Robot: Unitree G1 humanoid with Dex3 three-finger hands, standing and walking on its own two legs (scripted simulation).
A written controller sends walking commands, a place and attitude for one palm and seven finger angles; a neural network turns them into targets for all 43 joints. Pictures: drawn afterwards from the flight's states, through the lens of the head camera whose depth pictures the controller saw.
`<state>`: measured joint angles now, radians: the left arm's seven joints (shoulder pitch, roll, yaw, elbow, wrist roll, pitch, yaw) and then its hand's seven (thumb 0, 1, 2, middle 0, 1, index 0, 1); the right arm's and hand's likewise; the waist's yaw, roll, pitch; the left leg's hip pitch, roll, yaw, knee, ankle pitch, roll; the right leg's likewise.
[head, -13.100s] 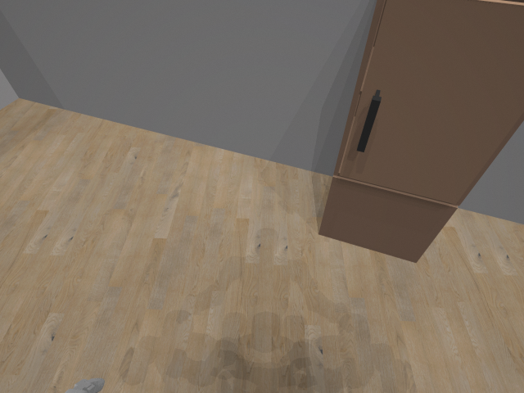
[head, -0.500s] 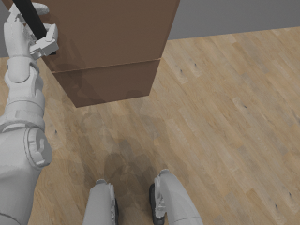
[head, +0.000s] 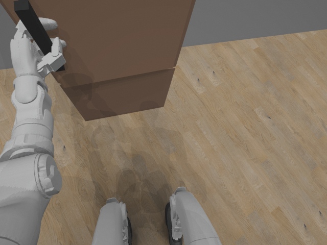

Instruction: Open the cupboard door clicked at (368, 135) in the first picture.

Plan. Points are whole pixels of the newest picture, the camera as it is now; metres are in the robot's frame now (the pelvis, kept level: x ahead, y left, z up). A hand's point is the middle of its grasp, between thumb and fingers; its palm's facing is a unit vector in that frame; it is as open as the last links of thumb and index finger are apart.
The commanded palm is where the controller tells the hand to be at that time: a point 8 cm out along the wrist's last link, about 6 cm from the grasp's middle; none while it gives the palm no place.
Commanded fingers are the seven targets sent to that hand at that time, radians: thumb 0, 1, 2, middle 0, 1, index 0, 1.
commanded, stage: pull the door open along its arc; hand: left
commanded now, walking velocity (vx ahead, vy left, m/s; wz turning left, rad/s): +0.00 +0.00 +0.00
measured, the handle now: (43, 34) +0.59 +0.21 +0.05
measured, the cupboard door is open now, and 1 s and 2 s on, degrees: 3 42 43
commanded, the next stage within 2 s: open thumb and fingers to let go in 0.84 s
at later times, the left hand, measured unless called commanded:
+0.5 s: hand (95, 100) +0.43 +0.11 +0.04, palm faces +0.52 -0.85 +0.02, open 5.8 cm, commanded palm +0.35 +0.13 +0.04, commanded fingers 0.00 0.90 0.90 -0.40 -1.35 -0.40 -1.35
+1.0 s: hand (137, 131) +0.35 +0.03 +0.04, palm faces +0.44 -0.89 -0.08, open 6.2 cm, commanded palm +0.31 +0.07 +0.04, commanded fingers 0.00 0.62 0.78 -0.38 -1.32 -0.38 -1.32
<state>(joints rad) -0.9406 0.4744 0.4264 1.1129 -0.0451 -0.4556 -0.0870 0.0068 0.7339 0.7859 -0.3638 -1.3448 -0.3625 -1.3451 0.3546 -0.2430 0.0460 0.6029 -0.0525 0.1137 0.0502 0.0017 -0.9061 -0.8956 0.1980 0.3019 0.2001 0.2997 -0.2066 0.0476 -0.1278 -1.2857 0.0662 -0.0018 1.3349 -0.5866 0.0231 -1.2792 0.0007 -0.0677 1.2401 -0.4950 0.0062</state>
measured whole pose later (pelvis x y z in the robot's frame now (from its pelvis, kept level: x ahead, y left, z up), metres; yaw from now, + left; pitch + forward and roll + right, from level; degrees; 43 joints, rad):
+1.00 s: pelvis +0.01 -0.05 +0.03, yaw +5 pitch +21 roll +1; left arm -0.20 -0.14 -0.17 0.53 0.15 -0.40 0.71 0.00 0.64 0.76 -0.34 -1.30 -0.36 -1.34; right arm 0.11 -0.15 0.00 0.65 -0.12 -0.08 0.04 0.01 -0.91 -0.90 0.20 0.30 0.20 0.30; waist -0.03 0.03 -0.18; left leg -1.02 0.03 -0.04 1.19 -0.54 -0.05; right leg -1.04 -0.03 -0.10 1.20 -0.54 -0.06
